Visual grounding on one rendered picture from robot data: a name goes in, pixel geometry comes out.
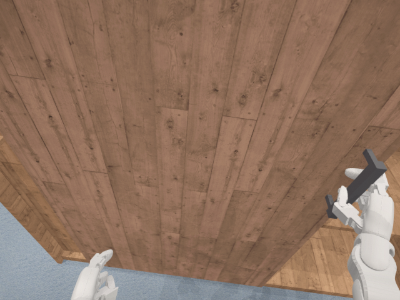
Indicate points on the wardrobe door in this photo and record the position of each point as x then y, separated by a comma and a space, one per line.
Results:
197, 138
15, 173

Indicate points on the robot left hand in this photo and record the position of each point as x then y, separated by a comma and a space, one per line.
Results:
90, 280

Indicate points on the handle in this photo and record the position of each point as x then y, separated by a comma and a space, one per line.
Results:
374, 170

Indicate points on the robot right forearm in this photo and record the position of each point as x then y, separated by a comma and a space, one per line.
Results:
373, 269

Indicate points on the robot right hand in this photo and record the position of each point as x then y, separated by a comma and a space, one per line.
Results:
376, 205

